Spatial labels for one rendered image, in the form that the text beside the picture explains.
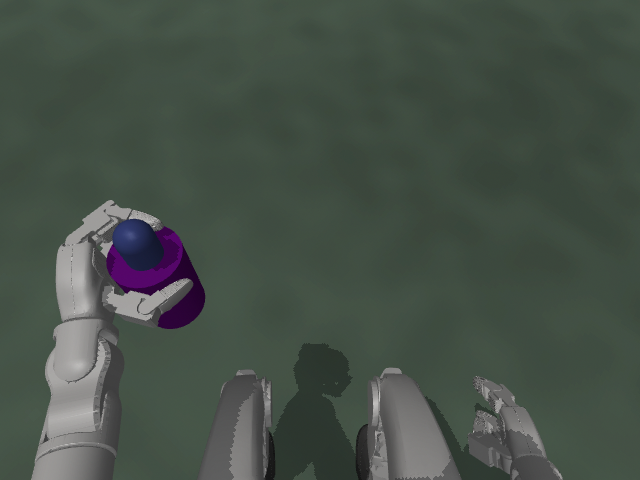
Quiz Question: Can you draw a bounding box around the left robot arm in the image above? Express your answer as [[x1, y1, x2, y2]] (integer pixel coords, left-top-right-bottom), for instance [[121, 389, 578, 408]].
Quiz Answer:
[[31, 317, 124, 480]]

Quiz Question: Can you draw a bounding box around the bottle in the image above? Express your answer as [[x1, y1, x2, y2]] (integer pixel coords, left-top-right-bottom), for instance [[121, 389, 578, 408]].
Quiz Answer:
[[106, 219, 205, 329]]

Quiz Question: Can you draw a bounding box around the left robot hand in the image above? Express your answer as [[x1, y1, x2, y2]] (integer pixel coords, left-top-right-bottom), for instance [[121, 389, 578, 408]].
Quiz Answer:
[[56, 200, 193, 328]]

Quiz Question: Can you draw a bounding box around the right robot hand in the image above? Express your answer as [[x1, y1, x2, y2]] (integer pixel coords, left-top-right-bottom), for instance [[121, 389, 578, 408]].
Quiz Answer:
[[468, 376, 548, 475]]

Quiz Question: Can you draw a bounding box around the right robot arm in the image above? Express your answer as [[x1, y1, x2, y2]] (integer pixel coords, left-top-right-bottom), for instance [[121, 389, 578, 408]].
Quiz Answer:
[[510, 455, 563, 480]]

